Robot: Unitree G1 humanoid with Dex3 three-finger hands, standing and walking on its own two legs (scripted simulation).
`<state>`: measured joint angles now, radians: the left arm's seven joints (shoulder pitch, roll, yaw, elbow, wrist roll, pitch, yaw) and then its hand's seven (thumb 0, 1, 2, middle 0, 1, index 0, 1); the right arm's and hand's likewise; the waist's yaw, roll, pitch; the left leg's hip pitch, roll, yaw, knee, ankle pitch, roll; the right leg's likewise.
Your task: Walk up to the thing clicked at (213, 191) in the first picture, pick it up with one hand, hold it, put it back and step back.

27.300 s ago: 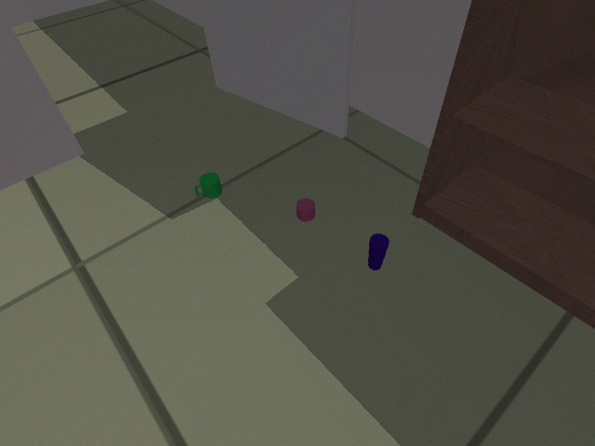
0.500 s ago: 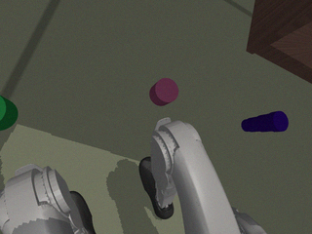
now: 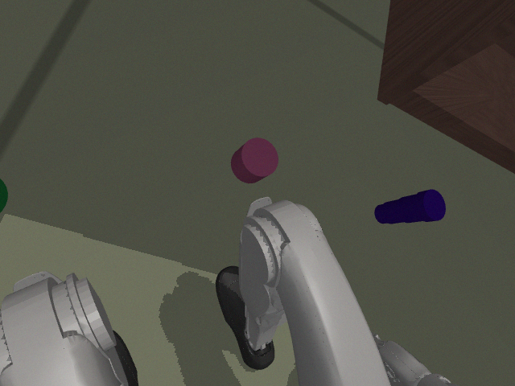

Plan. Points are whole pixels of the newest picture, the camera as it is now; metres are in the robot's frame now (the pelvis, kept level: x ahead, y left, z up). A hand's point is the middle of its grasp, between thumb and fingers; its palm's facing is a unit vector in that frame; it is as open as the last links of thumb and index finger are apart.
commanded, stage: rest palm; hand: left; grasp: from above
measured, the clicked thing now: out of the picture +0.44 +0.31 -0.25
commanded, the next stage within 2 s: close in 0.04 s
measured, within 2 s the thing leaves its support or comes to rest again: neither
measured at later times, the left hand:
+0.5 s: hand out of the picture +0.45 +0.31 -0.23, palm faces -0.45 -0.16 -0.88, open 13.6 cm
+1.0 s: hand out of the picture +0.44 +0.31 -0.22, palm faces -0.44 -0.13 -0.89, open 12.2 cm
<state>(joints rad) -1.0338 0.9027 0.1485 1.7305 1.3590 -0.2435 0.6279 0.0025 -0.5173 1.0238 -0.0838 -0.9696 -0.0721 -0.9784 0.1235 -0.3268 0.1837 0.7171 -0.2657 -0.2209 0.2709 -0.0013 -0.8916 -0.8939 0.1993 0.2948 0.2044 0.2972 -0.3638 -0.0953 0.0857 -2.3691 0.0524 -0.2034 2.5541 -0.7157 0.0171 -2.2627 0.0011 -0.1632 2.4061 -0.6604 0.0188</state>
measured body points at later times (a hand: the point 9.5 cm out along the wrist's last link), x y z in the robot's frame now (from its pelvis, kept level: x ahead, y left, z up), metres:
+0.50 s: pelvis +0.00 +0.00 +0.00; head +0.27 +0.10 +0.35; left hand +0.47 +0.31 -0.18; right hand +0.02 -0.25 -0.07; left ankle +0.06 +0.12 -0.26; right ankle +0.11 -0.12 -0.26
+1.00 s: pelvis -0.01 +0.00 +0.00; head +0.26 +0.11 +0.35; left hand +0.46 +0.31 -0.17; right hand +0.05 -0.26 -0.06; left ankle +0.06 +0.12 -0.26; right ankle +0.11 -0.12 -0.26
